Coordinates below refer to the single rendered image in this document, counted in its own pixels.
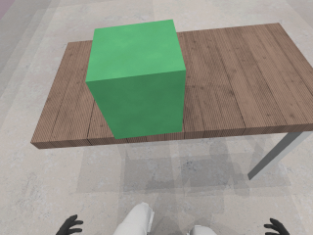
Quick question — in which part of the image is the left robot hand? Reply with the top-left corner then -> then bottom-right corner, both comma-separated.
56,214 -> 83,235

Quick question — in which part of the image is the right robot hand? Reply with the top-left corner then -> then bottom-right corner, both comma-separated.
263,218 -> 290,235

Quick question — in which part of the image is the carton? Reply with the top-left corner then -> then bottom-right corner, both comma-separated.
85,20 -> 186,139

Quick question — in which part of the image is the left robot thigh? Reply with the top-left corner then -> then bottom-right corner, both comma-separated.
112,204 -> 155,235

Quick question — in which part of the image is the table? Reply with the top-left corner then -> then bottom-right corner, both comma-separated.
30,23 -> 313,181

